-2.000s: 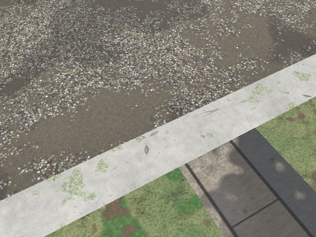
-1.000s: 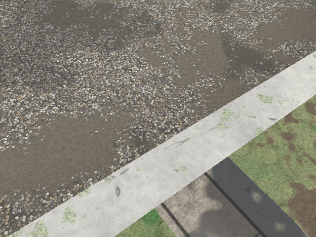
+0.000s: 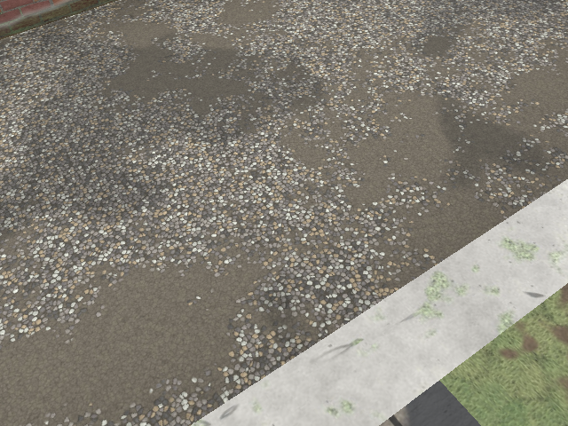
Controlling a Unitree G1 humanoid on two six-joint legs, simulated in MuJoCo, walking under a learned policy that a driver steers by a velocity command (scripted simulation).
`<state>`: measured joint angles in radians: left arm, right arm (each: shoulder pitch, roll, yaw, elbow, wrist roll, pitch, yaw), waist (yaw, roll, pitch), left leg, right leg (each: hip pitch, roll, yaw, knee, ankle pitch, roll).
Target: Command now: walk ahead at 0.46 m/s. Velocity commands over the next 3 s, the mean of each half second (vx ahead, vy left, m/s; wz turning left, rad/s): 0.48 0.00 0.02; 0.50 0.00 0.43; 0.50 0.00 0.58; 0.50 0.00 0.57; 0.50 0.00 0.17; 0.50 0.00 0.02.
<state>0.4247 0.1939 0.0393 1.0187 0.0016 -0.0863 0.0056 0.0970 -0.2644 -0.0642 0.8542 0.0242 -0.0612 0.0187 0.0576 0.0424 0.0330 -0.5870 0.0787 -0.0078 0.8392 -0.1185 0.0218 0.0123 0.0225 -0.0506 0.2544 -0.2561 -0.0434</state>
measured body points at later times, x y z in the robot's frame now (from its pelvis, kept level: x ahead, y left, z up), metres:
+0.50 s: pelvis +0.25 +0.06 +0.00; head +0.26 +0.07 +0.45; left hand +0.35 +0.34 -0.13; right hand +0.24 -0.18 -0.15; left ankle +0.27 +0.13 -0.75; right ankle +0.35 -0.11 -0.69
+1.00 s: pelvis +0.38 +0.03 -0.02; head +0.41 +0.04 +0.43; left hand +0.41 +0.32 -0.14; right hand +0.62 -0.18 -0.11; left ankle +0.37 +0.13 -0.72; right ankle +0.45 -0.04 -0.75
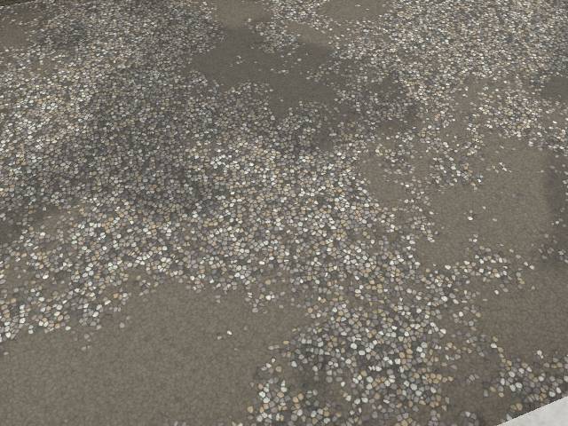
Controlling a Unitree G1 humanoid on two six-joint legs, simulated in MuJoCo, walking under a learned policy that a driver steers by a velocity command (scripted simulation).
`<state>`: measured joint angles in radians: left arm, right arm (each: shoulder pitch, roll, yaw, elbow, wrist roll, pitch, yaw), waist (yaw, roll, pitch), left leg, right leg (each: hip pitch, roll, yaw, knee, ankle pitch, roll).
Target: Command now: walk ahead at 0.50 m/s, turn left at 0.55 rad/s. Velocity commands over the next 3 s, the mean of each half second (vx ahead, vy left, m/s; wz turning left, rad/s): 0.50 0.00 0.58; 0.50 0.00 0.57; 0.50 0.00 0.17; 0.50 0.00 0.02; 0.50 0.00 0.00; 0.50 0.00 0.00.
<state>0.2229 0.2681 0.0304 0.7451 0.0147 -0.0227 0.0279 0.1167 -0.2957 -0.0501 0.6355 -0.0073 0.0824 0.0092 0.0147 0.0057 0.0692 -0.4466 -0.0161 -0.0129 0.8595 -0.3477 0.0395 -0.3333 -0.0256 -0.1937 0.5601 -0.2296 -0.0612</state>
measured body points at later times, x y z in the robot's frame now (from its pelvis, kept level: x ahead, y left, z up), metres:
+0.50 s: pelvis -0.01 -0.01 +0.00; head +0.00 -0.01 +0.45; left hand +0.12 +0.27 -0.08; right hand +0.25 -0.19 -0.07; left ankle +0.01 +0.09 -0.72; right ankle +0.06 -0.11 -0.73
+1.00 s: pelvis +0.00 +0.00 +0.00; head -0.01 +0.01 +0.45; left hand +0.02 +0.30 -0.09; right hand +0.31 -0.07 -0.05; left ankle -0.02 +0.09 -0.73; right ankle +0.06 -0.10 -0.73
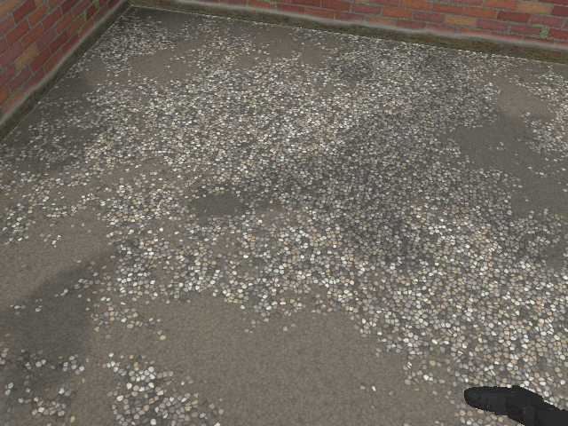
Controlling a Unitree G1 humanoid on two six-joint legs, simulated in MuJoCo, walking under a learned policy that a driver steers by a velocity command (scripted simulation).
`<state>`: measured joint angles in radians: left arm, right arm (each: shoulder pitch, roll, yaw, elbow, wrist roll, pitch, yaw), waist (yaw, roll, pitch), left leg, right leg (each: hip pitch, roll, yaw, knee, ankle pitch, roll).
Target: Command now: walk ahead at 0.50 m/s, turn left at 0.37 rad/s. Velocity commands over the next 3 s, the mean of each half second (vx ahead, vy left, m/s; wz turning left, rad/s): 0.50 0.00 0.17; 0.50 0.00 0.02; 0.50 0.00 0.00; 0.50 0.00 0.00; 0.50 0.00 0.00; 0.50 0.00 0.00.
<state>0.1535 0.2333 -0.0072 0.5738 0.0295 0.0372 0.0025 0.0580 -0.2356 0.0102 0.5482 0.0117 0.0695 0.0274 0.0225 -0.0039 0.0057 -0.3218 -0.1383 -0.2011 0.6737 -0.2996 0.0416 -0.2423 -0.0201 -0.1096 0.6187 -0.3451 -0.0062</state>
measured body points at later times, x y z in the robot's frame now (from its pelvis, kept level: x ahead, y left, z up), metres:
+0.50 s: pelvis +0.05 -0.01 +0.00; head +0.04 +0.00 +0.45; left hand +0.23 +0.21 -0.09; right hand +0.25 -0.23 -0.08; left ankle +0.03 +0.09 -0.72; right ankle -0.01 -0.12 -0.72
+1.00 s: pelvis +0.04 -0.01 +0.00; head +0.03 +0.00 +0.45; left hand +0.21 +0.21 -0.09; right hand +0.24 -0.21 -0.08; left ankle +0.03 +0.09 -0.72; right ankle -0.01 -0.12 -0.72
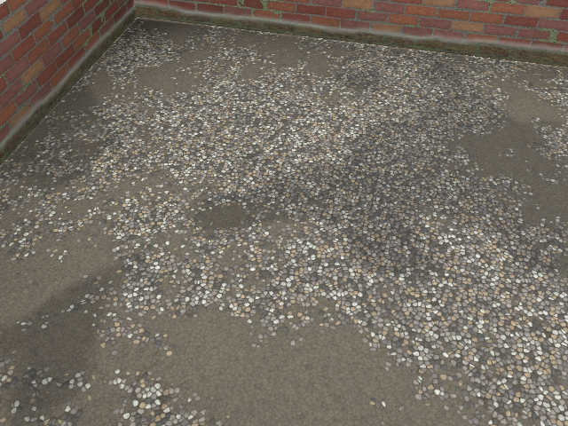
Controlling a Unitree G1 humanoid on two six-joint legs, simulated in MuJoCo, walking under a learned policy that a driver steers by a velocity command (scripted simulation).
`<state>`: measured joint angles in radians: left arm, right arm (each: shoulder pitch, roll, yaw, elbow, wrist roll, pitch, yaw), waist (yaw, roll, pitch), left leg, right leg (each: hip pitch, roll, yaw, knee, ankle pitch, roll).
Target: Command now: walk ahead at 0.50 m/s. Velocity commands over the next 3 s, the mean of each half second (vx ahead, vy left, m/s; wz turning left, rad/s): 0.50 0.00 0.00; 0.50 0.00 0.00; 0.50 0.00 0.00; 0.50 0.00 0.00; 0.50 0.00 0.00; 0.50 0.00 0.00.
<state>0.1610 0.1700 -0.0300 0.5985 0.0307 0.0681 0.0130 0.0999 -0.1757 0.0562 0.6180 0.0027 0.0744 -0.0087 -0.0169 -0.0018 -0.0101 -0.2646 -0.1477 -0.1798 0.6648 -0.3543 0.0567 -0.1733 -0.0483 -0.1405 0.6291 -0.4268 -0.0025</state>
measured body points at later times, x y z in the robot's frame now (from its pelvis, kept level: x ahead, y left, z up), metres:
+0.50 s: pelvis +0.00 +0.00 +0.00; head -0.01 +0.00 +0.45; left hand +0.18 +0.21 -0.09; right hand +0.20 -0.21 -0.08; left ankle +0.00 +0.09 -0.72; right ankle -0.05 -0.11 -0.72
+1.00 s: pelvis +0.01 +0.00 +0.00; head +0.00 +0.00 +0.45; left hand +0.18 +0.21 -0.09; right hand +0.21 -0.21 -0.08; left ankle +0.00 +0.09 -0.72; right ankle -0.05 -0.11 -0.72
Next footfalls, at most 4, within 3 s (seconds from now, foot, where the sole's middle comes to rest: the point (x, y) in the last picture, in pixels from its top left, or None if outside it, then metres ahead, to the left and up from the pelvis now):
none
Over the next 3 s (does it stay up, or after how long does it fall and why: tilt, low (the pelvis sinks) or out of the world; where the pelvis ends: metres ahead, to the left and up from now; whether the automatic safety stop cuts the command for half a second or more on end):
stays up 0.01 0.00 0.00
